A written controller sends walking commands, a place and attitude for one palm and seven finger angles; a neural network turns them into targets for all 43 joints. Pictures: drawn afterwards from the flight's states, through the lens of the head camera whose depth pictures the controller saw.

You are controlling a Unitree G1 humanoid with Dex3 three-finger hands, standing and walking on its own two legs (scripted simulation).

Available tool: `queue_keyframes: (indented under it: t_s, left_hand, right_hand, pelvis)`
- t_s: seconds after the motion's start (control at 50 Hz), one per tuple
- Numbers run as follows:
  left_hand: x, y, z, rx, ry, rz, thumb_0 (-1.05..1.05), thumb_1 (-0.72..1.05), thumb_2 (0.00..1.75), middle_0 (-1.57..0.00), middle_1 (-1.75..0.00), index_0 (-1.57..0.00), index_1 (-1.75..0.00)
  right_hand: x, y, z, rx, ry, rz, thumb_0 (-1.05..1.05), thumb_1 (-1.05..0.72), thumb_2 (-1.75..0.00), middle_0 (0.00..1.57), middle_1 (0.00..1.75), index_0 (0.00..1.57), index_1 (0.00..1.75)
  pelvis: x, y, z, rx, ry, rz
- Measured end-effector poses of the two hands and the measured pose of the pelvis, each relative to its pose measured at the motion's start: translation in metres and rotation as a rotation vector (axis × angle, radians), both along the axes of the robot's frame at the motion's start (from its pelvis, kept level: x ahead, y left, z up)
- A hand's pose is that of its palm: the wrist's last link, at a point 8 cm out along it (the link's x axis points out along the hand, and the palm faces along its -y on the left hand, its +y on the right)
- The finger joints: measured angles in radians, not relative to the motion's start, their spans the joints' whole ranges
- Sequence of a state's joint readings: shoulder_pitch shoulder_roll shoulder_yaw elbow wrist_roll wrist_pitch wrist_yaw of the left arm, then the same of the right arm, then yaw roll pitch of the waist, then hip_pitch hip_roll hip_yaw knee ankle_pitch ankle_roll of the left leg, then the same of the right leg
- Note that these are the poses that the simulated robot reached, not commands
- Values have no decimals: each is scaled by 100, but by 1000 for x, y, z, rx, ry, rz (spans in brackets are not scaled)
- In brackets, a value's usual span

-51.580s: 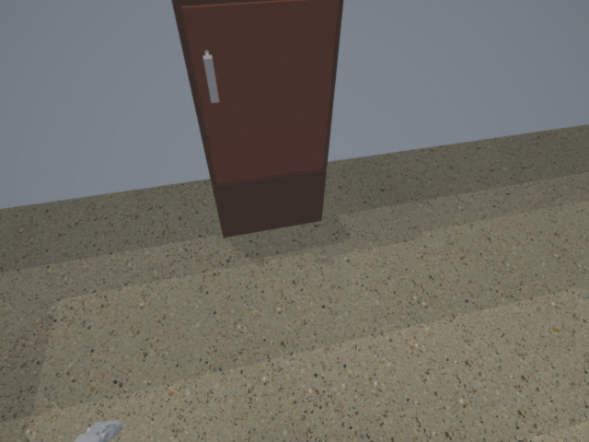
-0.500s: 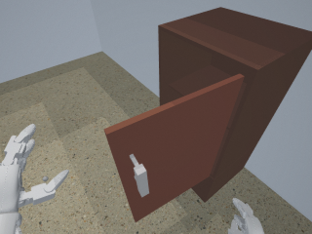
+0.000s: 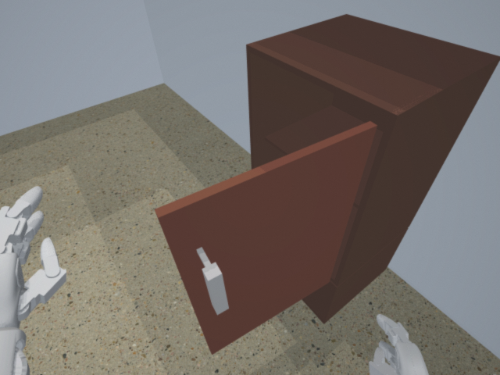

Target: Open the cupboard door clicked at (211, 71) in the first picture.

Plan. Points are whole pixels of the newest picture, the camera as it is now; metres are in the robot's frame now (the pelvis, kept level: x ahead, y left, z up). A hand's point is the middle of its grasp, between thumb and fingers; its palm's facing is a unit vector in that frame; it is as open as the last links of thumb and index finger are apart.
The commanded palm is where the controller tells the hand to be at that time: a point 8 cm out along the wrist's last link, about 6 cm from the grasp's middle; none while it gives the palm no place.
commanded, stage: draw the hand back to the body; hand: left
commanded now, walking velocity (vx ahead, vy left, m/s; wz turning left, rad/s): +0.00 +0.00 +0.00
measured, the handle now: (211, 280) +0.27 +0.11 -0.01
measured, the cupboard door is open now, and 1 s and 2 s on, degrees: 84 84 84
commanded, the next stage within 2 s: step back with the hand held close in 0.08 s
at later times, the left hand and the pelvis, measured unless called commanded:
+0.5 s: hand (51, 284) +0.17 +0.27 +0.15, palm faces +0.36 -0.79 -0.49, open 7.4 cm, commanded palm +0.11 +0.31 +0.18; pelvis -0.03 +0.02 +0.00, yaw -1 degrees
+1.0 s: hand out of the picture +0.09 +0.28 +0.16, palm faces +0.44 -0.77 -0.45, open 7.4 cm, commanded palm +0.02 +0.33 +0.18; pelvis -0.12 +0.02 -0.01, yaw +1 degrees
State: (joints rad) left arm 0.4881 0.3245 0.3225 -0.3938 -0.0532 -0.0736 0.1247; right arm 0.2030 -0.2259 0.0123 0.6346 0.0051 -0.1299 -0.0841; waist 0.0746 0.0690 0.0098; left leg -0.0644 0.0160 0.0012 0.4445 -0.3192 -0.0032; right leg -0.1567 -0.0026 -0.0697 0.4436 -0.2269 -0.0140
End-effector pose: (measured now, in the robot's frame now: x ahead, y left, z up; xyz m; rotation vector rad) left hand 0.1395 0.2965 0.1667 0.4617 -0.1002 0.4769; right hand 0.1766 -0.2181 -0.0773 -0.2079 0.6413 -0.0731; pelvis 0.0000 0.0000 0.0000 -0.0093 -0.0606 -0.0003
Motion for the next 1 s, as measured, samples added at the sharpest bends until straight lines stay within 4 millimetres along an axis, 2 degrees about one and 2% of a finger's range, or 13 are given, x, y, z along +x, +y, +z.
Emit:
queue_keyframes:
  t_s: [0.2, 0.32, 0.44, 0.52, 0.7, 0.9, 1.0]
  left_hand:
    - [-6, 4, 6, 15, -29, 12, 1, 89, 90, -21, -30, -21, -30]
    - [1, 11, 17, 68, -82, -6, 1, 89, 90, -21, -30, -21, -30]
    - [-1, 9, 5, 86, 1, -85, 1, 89, 90, -21, -30, -21, -30]
    - [-11, 11, 1, 103, 30, -121, 1, 89, 90, -21, -30, -22, -30]
    - [-47, 25, 17, 181, -87, -83, 1, 89, 90, -21, -30, -22, -30]
    - [-77, 18, 2, 119, -126, -72, 1, 89, 90, -21, -30, -22, -30]
    - [-87, 23, 6, 142, -139, -105, 1, 89, 90, -21, -30, -22, -30]
  right_hand:
    - [-8, 1, 0, 9, -2, -6, 1, -91, -90, 20, 30, 20, 30]
    - [-15, 2, 2, -6, 25, -3, 1, -91, -90, 20, 30, 20, 30]
    - [-33, -6, 5, -37, 63, -66, 1, -91, -90, 20, 30, 20, 30]
    - [-49, -9, 6, -61, 88, -104, 1, -91, -90, 20, 30, 20, 30]
    - [-79, 0, 4, -69, 71, -97, 1, -91, -90, 20, 30, 20, 30]
    - [-116, 4, -7, -65, 80, -73, 1, -91, -90, 20, 30, 20, 30]
    - [-143, 3, -6, -102, 116, -90, 1, -91, -90, 20, 30, 20, 30]
  pelvis:
    - [-6, -1, 1, 0, -18, -4]
    - [-15, 2, 2, -7, 11, 3]
    - [-27, 11, 1, 0, 46, -12]
    - [-37, 17, 0, 6, 54, -17]
    - [-65, 21, -8, 17, 36, -16]
    - [-99, 20, -16, 1, 39, -7]
    - [-115, 25, -15, -24, 46, 8]
